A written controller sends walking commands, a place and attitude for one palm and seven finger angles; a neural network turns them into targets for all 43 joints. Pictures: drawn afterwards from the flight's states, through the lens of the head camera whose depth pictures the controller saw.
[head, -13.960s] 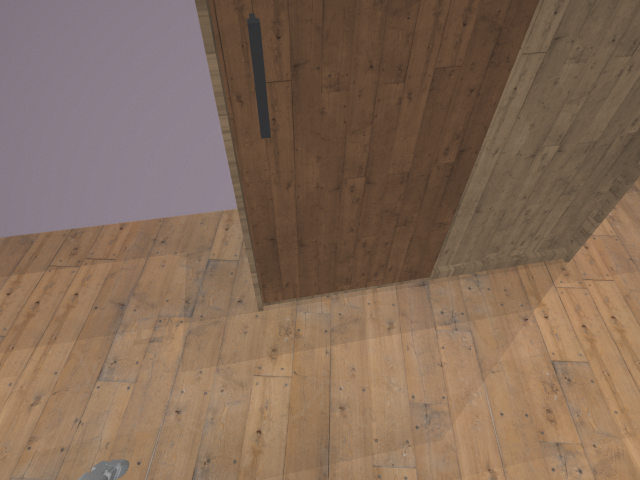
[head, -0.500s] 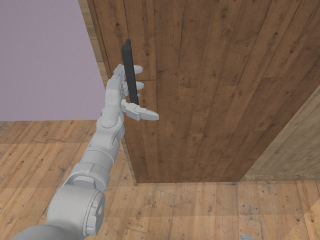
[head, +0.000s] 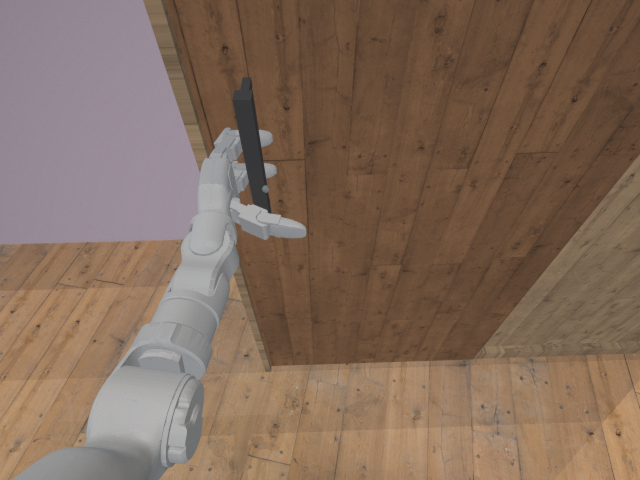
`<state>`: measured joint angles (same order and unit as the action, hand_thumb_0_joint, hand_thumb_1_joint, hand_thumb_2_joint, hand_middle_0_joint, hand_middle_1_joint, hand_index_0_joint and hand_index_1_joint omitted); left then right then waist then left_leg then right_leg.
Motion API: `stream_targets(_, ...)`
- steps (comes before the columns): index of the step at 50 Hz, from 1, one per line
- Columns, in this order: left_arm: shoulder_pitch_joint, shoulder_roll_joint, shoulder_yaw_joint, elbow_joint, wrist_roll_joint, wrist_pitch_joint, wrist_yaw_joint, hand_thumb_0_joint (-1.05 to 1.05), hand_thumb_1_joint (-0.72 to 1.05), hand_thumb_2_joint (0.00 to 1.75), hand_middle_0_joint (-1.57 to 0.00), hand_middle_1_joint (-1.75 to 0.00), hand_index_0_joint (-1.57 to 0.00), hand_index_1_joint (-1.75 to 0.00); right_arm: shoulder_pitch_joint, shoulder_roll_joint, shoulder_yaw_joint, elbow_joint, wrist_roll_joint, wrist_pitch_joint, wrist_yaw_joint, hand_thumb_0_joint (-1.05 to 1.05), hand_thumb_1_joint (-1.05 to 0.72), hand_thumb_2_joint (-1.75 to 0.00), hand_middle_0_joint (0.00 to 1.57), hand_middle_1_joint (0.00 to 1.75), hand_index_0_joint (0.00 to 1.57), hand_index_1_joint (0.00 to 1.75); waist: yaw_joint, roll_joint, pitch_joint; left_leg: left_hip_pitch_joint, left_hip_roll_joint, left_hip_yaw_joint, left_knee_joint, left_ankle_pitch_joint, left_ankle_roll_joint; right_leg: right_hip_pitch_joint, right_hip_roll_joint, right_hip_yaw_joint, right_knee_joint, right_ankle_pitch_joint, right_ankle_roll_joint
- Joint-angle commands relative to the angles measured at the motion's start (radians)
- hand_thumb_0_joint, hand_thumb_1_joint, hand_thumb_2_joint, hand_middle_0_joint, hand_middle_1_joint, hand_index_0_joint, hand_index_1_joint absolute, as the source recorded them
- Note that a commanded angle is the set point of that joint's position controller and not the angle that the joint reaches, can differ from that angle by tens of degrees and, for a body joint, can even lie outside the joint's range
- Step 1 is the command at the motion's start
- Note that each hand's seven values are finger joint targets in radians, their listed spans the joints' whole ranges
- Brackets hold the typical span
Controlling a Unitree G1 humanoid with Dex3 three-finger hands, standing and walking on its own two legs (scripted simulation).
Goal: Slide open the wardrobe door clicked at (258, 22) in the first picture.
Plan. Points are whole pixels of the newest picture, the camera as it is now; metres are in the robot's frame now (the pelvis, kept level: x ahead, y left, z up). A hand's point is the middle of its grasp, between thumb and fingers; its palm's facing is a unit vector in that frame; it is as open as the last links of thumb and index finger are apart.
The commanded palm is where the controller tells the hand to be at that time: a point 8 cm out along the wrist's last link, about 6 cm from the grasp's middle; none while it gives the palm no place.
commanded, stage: slide the fingers in behind the handle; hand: left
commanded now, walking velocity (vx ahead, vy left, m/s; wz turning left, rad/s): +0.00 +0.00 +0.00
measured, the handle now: (257, 162) +0.50 +0.08 +0.12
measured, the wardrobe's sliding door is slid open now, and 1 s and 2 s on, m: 0.00 0.00 0.00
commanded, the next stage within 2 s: grip the handle and tug to test in 0.08 s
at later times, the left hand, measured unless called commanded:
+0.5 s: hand (270, 190) +0.44 +0.06 +0.13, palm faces -0.03 -1.00 +0.00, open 11.6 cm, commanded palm +0.41 +0.12 +0.13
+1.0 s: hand (271, 189) +0.44 +0.06 +0.13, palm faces -0.01 -1.00 +0.00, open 5.8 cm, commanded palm +0.41 +0.11 +0.13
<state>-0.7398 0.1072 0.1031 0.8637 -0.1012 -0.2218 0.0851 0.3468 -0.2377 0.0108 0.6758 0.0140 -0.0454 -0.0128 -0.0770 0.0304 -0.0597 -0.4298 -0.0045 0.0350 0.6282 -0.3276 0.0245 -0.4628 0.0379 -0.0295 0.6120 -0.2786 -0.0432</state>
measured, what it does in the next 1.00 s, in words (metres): stands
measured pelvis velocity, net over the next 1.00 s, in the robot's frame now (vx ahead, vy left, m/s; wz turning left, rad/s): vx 0.01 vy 0.00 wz -0.01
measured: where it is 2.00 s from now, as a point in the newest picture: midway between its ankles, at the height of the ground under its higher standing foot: outside the picture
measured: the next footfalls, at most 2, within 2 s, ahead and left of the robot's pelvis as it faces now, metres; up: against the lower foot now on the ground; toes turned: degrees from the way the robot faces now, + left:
none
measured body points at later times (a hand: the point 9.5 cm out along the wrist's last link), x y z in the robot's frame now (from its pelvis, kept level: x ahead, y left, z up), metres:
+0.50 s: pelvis +0.00 +0.01 +0.00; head +0.03 +0.00 +0.45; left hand +0.44 +0.11 +0.13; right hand +0.08 -0.24 -0.12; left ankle -0.01 +0.10 -0.73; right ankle +0.01 -0.09 -0.73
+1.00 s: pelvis +0.01 +0.00 +0.00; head +0.04 -0.01 +0.45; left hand +0.44 +0.11 +0.13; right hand +0.09 -0.24 -0.12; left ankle -0.01 +0.10 -0.73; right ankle +0.01 -0.09 -0.73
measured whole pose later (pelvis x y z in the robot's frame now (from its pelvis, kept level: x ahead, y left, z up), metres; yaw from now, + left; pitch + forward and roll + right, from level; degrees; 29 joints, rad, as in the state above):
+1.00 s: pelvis +0.01 +0.00 +0.00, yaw +0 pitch +7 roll +0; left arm -0.66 0.07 0.06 0.73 -0.09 -0.17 0.13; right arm 0.34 -0.23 0.00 0.67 0.01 -0.04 0.00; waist -0.06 0.04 -0.07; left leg -0.39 -0.01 0.04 0.61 -0.34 0.03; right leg -0.43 0.04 -0.02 0.60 -0.29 -0.04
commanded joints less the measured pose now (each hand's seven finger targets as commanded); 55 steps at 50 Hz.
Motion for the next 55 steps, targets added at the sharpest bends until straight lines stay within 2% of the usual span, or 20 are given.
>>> stream_targets(1,-0.469,0.097,0.001,-0.251,-0.001,-0.077,-0.001,0.00,-0.50,0.30,-0.30,-1.20,-0.30,-1.20,0.015,-0.115,-0.044,-0.102,0.002,-0.044,0.000,0.00,-0.90,-0.90,0.20,0.30,0.20,0.30,-0.002,-0.079,-0.351,0.120,-0.012,-0.020,-0.053,0.237,0.009,0.197,-0.011,0.021,-0.060,0.331,0.020)
stream_targets(3,-0.448,0.097,0.005,-0.230,-0.002,-0.069,-0.001,0.00,-0.50,0.30,-0.30,-1.20,-0.30,-1.20,0.018,-0.118,-0.045,-0.104,0.003,-0.043,0.001,0.00,-0.90,-0.90,0.20,0.30,0.20,0.30,-0.003,-0.106,-0.325,0.108,-0.011,-0.021,-0.056,0.234,0.011,0.188,-0.010,0.017,-0.063,0.326,0.022)
stream_targets(9,-0.496,0.075,-0.014,-0.267,0.003,-0.068,0.013,0.00,-0.50,0.30,-0.30,-1.20,-0.30,-1.20,0.009,-0.113,-0.045,-0.102,0.002,-0.045,0.003,0.00,-0.90,-0.90,0.20,0.30,0.20,0.30,-0.003,-0.047,-0.343,0.144,-0.010,-0.030,-0.055,0.232,0.005,0.161,-0.009,0.013,-0.057,0.294,0.016)
stream_targets(12,-0.465,0.058,-0.023,-0.248,0.006,-0.066,0.024,0.00,-0.36,0.36,-0.32,-1.22,-0.32,-1.22,0.016,-0.113,-0.045,-0.101,-0.001,-0.045,0.005,0.00,-0.90,-0.90,0.20,0.30,0.20,0.30,-0.003,-0.093,-0.328,0.134,-0.005,-0.033,-0.057,0.245,0.004,0.164,-0.009,0.005,-0.055,0.299,0.017)
stream_targets(15,-0.452,0.071,-0.011,-0.267,0.012,-0.060,0.032,0.00,-0.22,0.42,-0.33,-1.24,-0.33,-1.24,0.007,-0.112,-0.045,-0.105,-0.002,-0.042,0.007,0.00,-0.90,-0.90,0.20,0.30,0.20,0.30,0.004,-0.095,-0.340,0.132,-0.006,-0.030,-0.056,0.255,0.003,0.173,-0.009,0.008,-0.050,0.314,0.017)
stream_targets(19,-0.440,0.032,-0.043,-0.273,0.019,-0.052,0.037,0.00,-0.03,0.50,-0.35,-1.27,-0.35,-1.27,0.004,-0.109,-0.043,-0.112,-0.003,-0.040,0.010,0.00,-0.90,-0.90,0.20,0.30,0.20,0.30,0.005,-0.071,-0.324,0.137,-0.005,-0.032,-0.058,0.263,0.000,0.160,-0.008,0.005,-0.048,0.309,0.015)
stream_targets(21,-0.462,0.065,-0.017,-0.277,0.017,-0.052,0.041,0.00,0.06,0.54,-0.36,-1.28,-0.36,-1.28,0.005,-0.112,-0.046,-0.106,-0.004,-0.037,0.007,0.00,-0.90,-0.90,0.20,0.30,0.20,0.30,0.000,-0.103,-0.336,0.133,-0.006,-0.032,-0.057,0.247,0.003,0.173,-0.007,0.011,-0.055,0.306,0.017)
stream_targets(24,-0.444,0.052,-0.025,-0.303,0.015,-0.051,0.036,0.00,0.20,0.60,-0.38,-1.30,-0.38,-1.30,0.000,-0.107,-0.045,-0.111,-0.001,-0.037,0.006,0.00,-0.90,-0.90,0.20,0.30,0.20,0.30,0.011,-0.058,-0.352,0.153,-0.005,-0.032,-0.054,0.283,-0.001,0.179,-0.008,0.009,-0.048,0.330,0.012)
stream_targets(27,-0.428,0.068,-0.012,-0.281,0.011,-0.044,0.035,0.00,0.34,0.66,-0.39,-1.32,-0.39,-1.32,0.005,-0.111,-0.045,-0.107,-0.003,-0.032,0.003,0.00,-0.90,-0.90,0.20,0.30,0.20,0.30,0.008,-0.112,-0.324,0.128,-0.004,-0.029,-0.061,0.266,0.003,0.194,-0.010,0.009,-0.060,0.326,0.016)
stream_targets(29,-0.428,0.051,-0.025,-0.293,0.011,-0.042,0.029,0.00,0.43,0.70,-0.40,-1.33,-0.40,-1.33,-0.006,-0.108,-0.044,-0.112,0.000,-0.034,0.004,0.00,-0.90,-0.90,0.20,0.30,0.20,0.30,0.011,-0.074,-0.320,0.133,-0.007,-0.027,-0.061,0.253,0.001,0.180,-0.009,0.010,-0.058,0.314,0.014)
stream_targets(32,-0.430,0.063,-0.019,-0.295,0.013,-0.044,0.028,0.00,0.57,0.76,-0.42,-1.35,-0.42,-1.35,0.003,-0.110,-0.046,-0.111,-0.003,-0.033,0.002,0.00,-0.90,-0.90,0.20,0.30,0.20,0.30,0.011,-0.091,-0.335,0.134,-0.006,-0.029,-0.064,0.260,0.003,0.197,-0.011,0.010,-0.059,0.319,0.015)
stream_targets(35,-0.430,0.050,-0.028,-0.314,0.012,-0.044,0.026,0.00,0.71,0.82,-0.43,-1.37,-0.43,-1.37,-0.005,-0.105,-0.044,-0.111,-0.001,-0.034,0.004,0.00,-0.90,-0.90,0.20,0.30,0.20,0.30,0.010,-0.059,-0.345,0.150,-0.007,-0.026,-0.058,0.279,0.000,0.190,-0.010,0.010,-0.055,0.335,0.013)
stream_targets(37,-0.405,0.057,-0.022,-0.329,0.011,-0.050,0.027,0.00,0.81,0.86,-0.44,-1.39,-0.44,-1.39,0.003,-0.108,-0.049,-0.114,-0.003,-0.035,0.005,0.00,-0.90,-0.90,0.20,0.30,0.20,0.30,0.017,-0.091,-0.367,0.155,-0.005,-0.027,-0.056,0.308,0.002,0.213,-0.009,0.009,-0.051,0.360,0.013)
stream_targets(39,-0.395,0.045,-0.032,-0.351,0.010,-0.049,0.024,0.00,0.90,0.90,-0.45,-1.40,-0.45,-1.40,-0.004,-0.105,-0.048,-0.118,-0.001,-0.038,0.008,0.00,-0.90,-0.90,0.20,0.30,0.20,0.30,0.021,-0.057,-0.365,0.164,-0.005,-0.025,-0.054,0.325,-0.001,0.209,-0.009,0.010,-0.047,0.378,0.012)
stream_targets(42,-0.362,0.052,-0.027,-0.363,0.010,-0.048,0.026,0.00,0.90,0.90,-0.45,-1.40,-0.45,-1.40,0.001,-0.108,-0.051,-0.121,-0.003,-0.038,0.009,0.00,-0.90,-0.90,0.20,0.30,0.20,0.30,0.024,-0.092,-0.367,0.157,-0.004,-0.023,-0.056,0.337,0.002,0.231,-0.009,0.009,-0.048,0.395,0.013)
stream_targets(45,-0.369,0.016,-0.063,-0.391,0.010,-0.040,0.021,0.00,0.90,0.90,-0.45,-1.40,-0.45,-1.40,-0.007,-0.104,-0.051,-0.123,-0.001,-0.038,0.010,0.00,-0.90,-0.90,0.20,0.30,0.20,0.30,0.017,-0.073,-0.361,0.171,-0.004,-0.020,-0.055,0.338,0.003,0.216,-0.007,0.009,-0.050,0.402,0.015)
stream_targets(47,-0.349,0.041,-0.043,-0.393,0.014,-0.036,0.025,0.00,0.90,0.90,-0.45,-1.40,-0.45,-1.40,-0.001,-0.108,-0.055,-0.122,-0.003,-0.035,0.009,0.00,-0.90,-0.90,0.20,0.30,0.20,0.30,0.020,-0.095,-0.359,0.168,-0.002,-0.019,-0.054,0.351,0.004,0.230,-0.009,0.009,-0.051,0.415,0.016)
stream_targets(50,-0.343,0.031,-0.052,-0.407,0.015,-0.025,0.021,0.00,0.90,0.90,-0.45,-1.40,-0.45,-1.40,-0.010,-0.102,-0.051,-0.123,0.000,-0.034,0.008,0.00,-0.90,-0.90,0.20,0.30,0.20,0.30,0.024,-0.062,-0.359,0.172,-0.005,-0.015,-0.054,0.356,0.002,0.232,-0.010,0.013,-0.052,0.429,0.015)
stream_targets(52,-0.343,0.015,-0.066,-0.399,0.013,-0.018,0.021,0.00,0.90,0.90,-0.45,-1.40,-0.45,-1.40,-0.006,-0.103,-0.053,-0.122,-0.001,-0.032,0.008,0.00,-0.90,-0.90,0.20,0.30,0.20,0.30,0.014,-0.089,-0.341,0.172,-0.005,-0.017,-0.053,0.350,0.006,0.225,-0.010,0.009,-0.058,0.423,0.018)
stream_targets(55,-0.338,0.050,-0.033,-0.404,0.010,-0.012,0.018,0.00,0.90,0.90,-0.45,-1.40,-0.45,-1.40,-0.013,-0.103,-0.050,-0.126,-0.003,-0.030,0.004,0.00,-0.90,-0.90,0.20,0.30,0.20,0.30,0.022,-0.094,-0.352,0.154,-0.012,-0.010,-0.058,0.332,0.009,0.250,-0.013,0.018,-0.061,0.442,0.022)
